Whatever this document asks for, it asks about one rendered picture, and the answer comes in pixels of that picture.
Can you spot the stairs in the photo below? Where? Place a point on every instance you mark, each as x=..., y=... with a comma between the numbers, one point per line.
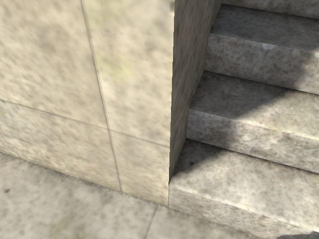
x=250, y=160

